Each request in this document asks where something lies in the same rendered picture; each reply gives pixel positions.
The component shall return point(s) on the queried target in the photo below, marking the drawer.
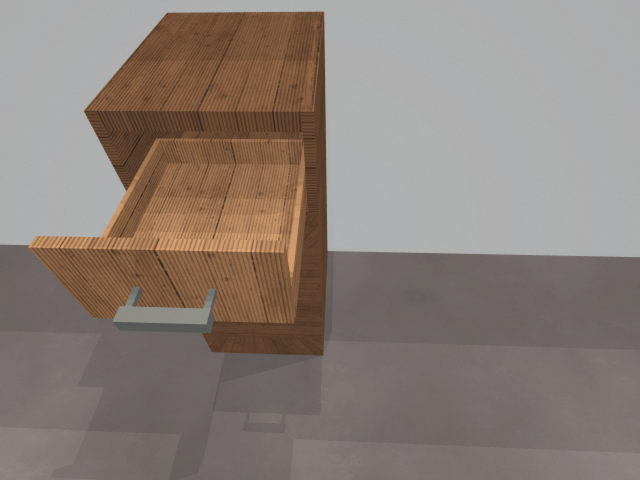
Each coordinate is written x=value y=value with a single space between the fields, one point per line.
x=200 y=214

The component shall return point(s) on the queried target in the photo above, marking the cabinet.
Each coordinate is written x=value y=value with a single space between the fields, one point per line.
x=232 y=75

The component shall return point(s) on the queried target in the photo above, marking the handle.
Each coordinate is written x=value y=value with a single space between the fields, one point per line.
x=165 y=319

